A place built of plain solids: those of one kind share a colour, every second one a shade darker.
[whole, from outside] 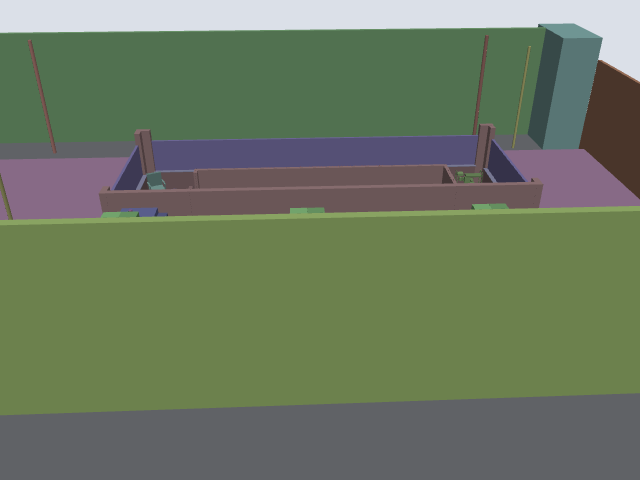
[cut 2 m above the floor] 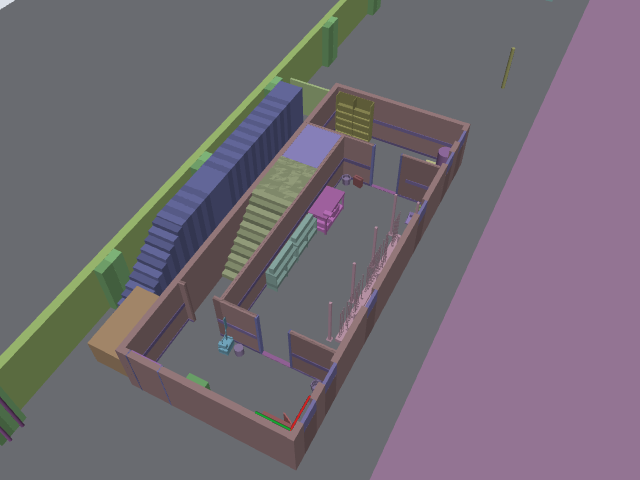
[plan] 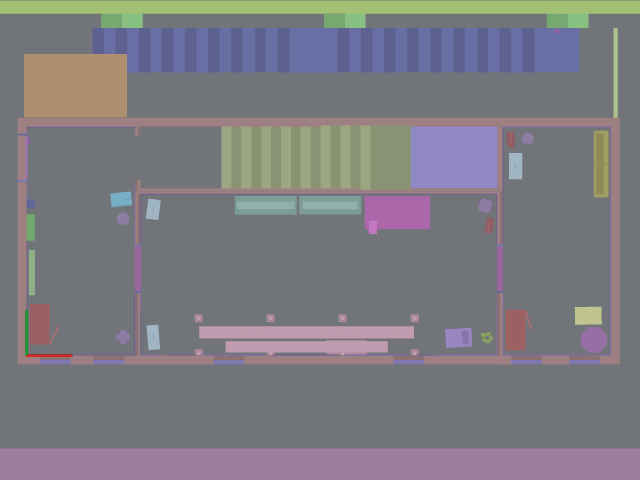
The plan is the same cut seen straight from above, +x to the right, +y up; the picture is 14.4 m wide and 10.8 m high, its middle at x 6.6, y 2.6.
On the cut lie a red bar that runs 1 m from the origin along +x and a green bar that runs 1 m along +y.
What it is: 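A mechanical signal box beside a railway in a town; below a lobby, the locking room and a lamp room, above the operating floor with its lever frame behind one band of glass; one straight stair between walls, met straight on from the door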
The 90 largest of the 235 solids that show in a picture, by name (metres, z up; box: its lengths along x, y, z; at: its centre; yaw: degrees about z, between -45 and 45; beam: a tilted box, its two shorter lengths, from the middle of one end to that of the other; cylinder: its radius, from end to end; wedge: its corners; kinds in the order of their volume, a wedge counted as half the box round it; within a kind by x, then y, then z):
{
 "yard_line_bed_1": {"box": [39.2, 10.1, 0.6], "at": [9.45, -7.14, 0.0]},
 "stair_insitu_1": {"box": [4.27, 1.45, 0.23], "at": [6.51, 4.46, 0.07]},
 "stair_insitu_2": {"box": [4.04, 1.45, 0.42], "at": [6.63, 4.46, 0.16]},
 "stair_insitu_3": {"box": [3.82, 1.45, 0.6], "at": [6.74, 4.46, 0.25]},
 "stair_insitu_4": {"box": [3.6, 1.45, 0.79], "at": [6.85, 4.46, 0.34]},
 "stair_insitu_5": {"box": [3.37, 1.45, 0.97], "at": [6.96, 4.46, 0.44]},
 "stair_insitu_6": {"box": [3.15, 1.45, 1.16], "at": [7.07, 4.46, 0.53]},
 "stair_insitu_7": {"box": [2.93, 1.45, 1.34], "at": [7.18, 4.46, 0.62]},
 "stair_insitu_8": {"box": [2.7, 1.45, 1.53], "at": [7.3, 4.46, 0.71]},
 "stair_insitu_9": {"box": [2.48, 1.45, 1.72], "at": [7.41, 4.46, 0.81]},
 "stair_insitu_10": {"box": [2.26, 1.45, 1.9], "at": [7.52, 4.46, 0.9]},
 "stair_insitu_11": {"box": [2.03, 1.45, 2.08], "at": [7.63, 4.46, 0.99]},
 "stair_insitu_12": {"box": [1.81, 1.45, 2.27], "at": [7.74, 4.46, 1.08]},
 "stair_insitu_13": {"box": [1.58, 1.45, 2.46], "at": [7.85, 4.46, 1.18]},
 "stair_insitu_14": {"box": [1.36, 1.45, 2.64], "at": [7.97, 4.46, 1.27]},
 "stair_insitu_15": {"box": [1.14, 1.45, 2.83], "at": [8.08, 4.46, 1.36]},
 "stair_insitu_16": {"box": [0.91, 1.45, 3.01], "at": [8.19, 4.46, 1.46]},
 "stair_insitu_17": {"box": [0.69, 1.45, 3.19], "at": [8.3, 4.46, 1.55]},
 "stair_insitu_18": {"box": [0.47, 1.45, 3.38], "at": [8.41, 4.46, 1.64]},
 "yard_line_far_1": {"box": [35.1, 0.3, 6.75], "at": [9.66, -15.76, 3.33]},
 "yard_line_near_1": {"box": [35.1, 0.3, 6.75], "at": [9.66, 7.84, 3.33]},
 "yard_line_abut_1": {"box": [2.26, 4.05, 6.75], "at": [-9.02, -14.91, 3.33]},
 "yard_line_step_1": {"box": [0.28, 1.0, 1.28], "at": [3.18, 6.87, 0.59]},
 "yard_line_step_2": {"box": [0.28, 1.0, 1.45], "at": [3.44, 6.87, 0.68]},
 "yard_line_step_3": {"box": [0.28, 1.0, 1.63], "at": [3.7, 6.87, 0.76]},
 "yard_line_step_4": {"box": [0.28, 1.0, 1.8], "at": [3.96, 6.87, 0.85]},
 "yard_line_step_5": {"box": [0.28, 1.0, 1.98], "at": [4.22, 6.87, 0.94]},
 "yard_line_step_6": {"box": [0.28, 1.0, 2.15], "at": [4.48, 6.87, 1.03]},
 "yard_line_step_7": {"box": [0.28, 1.0, 2.33], "at": [4.74, 6.87, 1.11]},
 "yard_line_step_8": {"box": [0.28, 1.0, 2.5], "at": [5.0, 6.87, 1.2]},
 "yard_line_step_9": {"box": [0.28, 1.0, 2.68], "at": [5.26, 6.87, 1.29]},
 "yard_line_step_10": {"box": [0.28, 1.0, 2.85], "at": [5.52, 6.87, 1.38]},
 "yard_line_step_11": {"box": [0.28, 1.0, 3.03], "at": [5.78, 6.87, 1.46]},
 "yard_line_step_12": {"box": [1.12, 1.0, 3.2], "at": [6.46, 6.87, 1.55]},
 "yard_line_step_13": {"box": [0.28, 1.0, 3.38], "at": [7.14, 6.87, 1.64]},
 "yard_line_step_14": {"box": [0.28, 1.0, 3.55], "at": [7.4, 6.87, 1.73]},
 "yard_line_step_15": {"box": [0.28, 1.0, 3.73], "at": [7.66, 6.87, 1.81]},
 "yard_line_step_16": {"box": [0.28, 1.0, 3.9], "at": [7.92, 6.87, 1.9]},
 "yard_line_step_17": {"box": [0.28, 1.0, 4.08], "at": [8.18, 6.87, 1.99]},
 "yard_line_step_18": {"box": [0.28, 1.0, 4.25], "at": [8.44, 6.87, 2.08]},
 "yard_line_step_19": {"box": [0.28, 1.0, 4.43], "at": [8.7, 6.87, 2.16]},
 "yard_line_step_20": {"box": [0.28, 1.0, 4.6], "at": [8.96, 6.87, 2.25]},
 "yard_line_step_21": {"box": [0.28, 1.0, 4.78], "at": [9.22, 6.87, 2.34]},
 "yard_line_step_22": {"box": [0.28, 1.0, 4.95], "at": [9.48, 6.87, 2.43]},
 "yard_line_step_23": {"box": [0.28, 1.0, 5.13], "at": [9.74, 6.87, 2.51]},
 "yard_line_step_24": {"box": [0.28, 1.0, 5.3], "at": [10.0, 6.87, 2.6]},
 "yard_line_step_25": {"box": [0.28, 1.0, 5.48], "at": [10.26, 6.87, 2.69]},
 "yard_line_step_26": {"box": [0.28, 1.0, 5.65], "at": [10.52, 6.87, 2.78]},
 "yard_line_step_27": {"box": [0.28, 1.0, 5.83], "at": [10.78, 6.87, 2.86]},
 "yard_line_step_28": {"box": [0.28, 1.0, 6.0], "at": [11.04, 6.87, 2.95]},
 "yard_line_step_29": {"box": [0.28, 1.0, 6.18], "at": [11.3, 6.87, 3.04]},
 "yard_line_step_30": {"box": [1.02, 1.0, 6.35], "at": [11.93, 6.87, 3.13]},
 "wall_1": {"box": [0.2, 5.55, 2.5], "at": [-0.1, 2.58, 1.2]},
 "wall_2": {"box": [0.2, 4.56, 1.2], "at": [-0.1, 2.58, 4.05]},
 "wall_3": {"box": [2.7, 0.2, 2.5], "at": [1.15, 5.25, 1.2]},
 "wall_4": {"box": [2.7, 0.2, 2.85], "at": [1.15, 5.25, 4.88]},
 "wall_5": {"box": [1.71, 0.2, 2.5], "at": [3.35, -0.1, 1.2]},
 "wall_6": {"box": [3.36, 0.2, 2.5], "at": [6.58, -0.1, 1.2]},
 "wall_7": {"box": [12.56, 0.2, 1.2], "at": [6.58, -0.1, 4.05]},
 "wall_8": {"box": [8.15, 0.06, 2.5], "at": [6.58, 3.67, 1.2]},
 "wall_9": {"box": [8.15, 0.06, 2.85], "at": [6.58, 3.67, 4.88]},
 "wall_10": {"box": [8.15, 0.06, 3.75], "at": [6.58, 3.73, 1.82]},
 "wall_11": {"box": [8.15, 0.06, 2.85], "at": [6.58, 3.73, 4.88]},
 "wall_12": {"box": [8.15, 0.2, 3.75], "at": [6.58, 5.25, 1.82]},
 "wall_13": {"box": [8.15, 0.2, 2.85], "at": [6.58, 5.25, 4.88]},
 "wall_14": {"box": [1.71, 0.2, 2.5], "at": [9.8, -0.1, 1.2]},
 "wall_15": {"box": [2.7, 0.2, 2.5], "at": [12.0, 5.25, 1.2]},
 "wall_16": {"box": [2.7, 0.2, 2.85], "at": [12.0, 5.25, 4.88]},
 "wall_17": {"box": [0.2, 5.55, 2.5], "at": [13.25, 2.58, 1.2]},
 "wall_18": {"box": [0.2, 4.56, 1.2], "at": [13.25, 2.58, 4.05]},
 "yard_line_dark_1": {"box": [0.2, 12.52, 5.52], "at": [-10.25, -6.63, 2.71]},
 "yard_line_near_pier_1": {"box": [0.47, 0.32, 6.75], "at": [-3.11, 7.53, 3.33]},
 "yard_line_near_pier_2": {"box": [0.47, 0.32, 6.75], "at": [-2.64, 7.53, 3.33]},
 "yard_line_near_pier_3": {"box": [0.47, 0.32, 6.75], "at": [1.91, 7.53, 3.33]},
 "yard_line_near_pier_4": {"box": [0.47, 0.32, 6.75], "at": [2.38, 7.53, 3.33]},
 "yard_line_near_pier_5": {"box": [0.47, 0.32, 6.75], "at": [6.92, 7.53, 3.33]},
 "yard_line_near_pier_6": {"box": [0.47, 0.32, 6.75], "at": [7.39, 7.53, 3.33]},
 "yard_line_near_pier_7": {"box": [0.47, 0.32, 6.75], "at": [11.94, 7.53, 3.33]},
 "yard_line_near_pier_8": {"box": [0.47, 0.32, 6.75], "at": [12.41, 7.53, 3.33]},
 "yard_line_near_pier_9": {"box": [0.47, 0.32, 6.75], "at": [16.95, 7.53, 3.33]},
 "yard_line_near_pier_10": {"box": [0.47, 0.32, 6.75], "at": [17.42, 7.53, 3.33]},
 "yard_line_near_pier_11": {"box": [0.47, 0.32, 6.75], "at": [21.96, 7.53, 3.33]},
 "shut_cell_1": {"box": [1.94, 1.39, 3.5], "at": [9.62, 4.46, 1.7]},
 "yard_line_bunker_1": {"box": [2.32, 1.43, 1.1], "at": [1.1, 6.08, 0.5]},
 "window_pane_1": {"box": [0.1, 4.55, 1.21], "at": [-0.15, 2.58, 5.24]},
 "window_pane_2": {"box": [12.55, 0.1, 1.21], "at": [6.58, -0.15, 5.24]},
 "window_pane_3": {"box": [0.1, 4.55, 1.21], "at": [13.3, 2.58, 5.24]},
 "cupboard_steel_low_1": {"box": [0.45, 0.92, 1.05], "at": [0.29, 0.7, 0.47]},
 "cupboard_steel_low_2": {"box": [0.45, 0.92, 1.05], "at": [11.0, 0.57, 0.47]},
 "yard_line_fence_1": {"box": [0.1, 2.02, 1.65], "at": [13.25, 6.36, 0.78]}
}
